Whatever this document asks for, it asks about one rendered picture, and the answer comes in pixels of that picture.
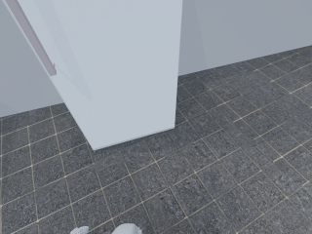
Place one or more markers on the fridge door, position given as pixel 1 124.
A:
pixel 116 62

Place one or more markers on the handle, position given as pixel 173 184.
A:
pixel 25 25

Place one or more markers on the left robot thigh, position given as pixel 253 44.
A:
pixel 127 228

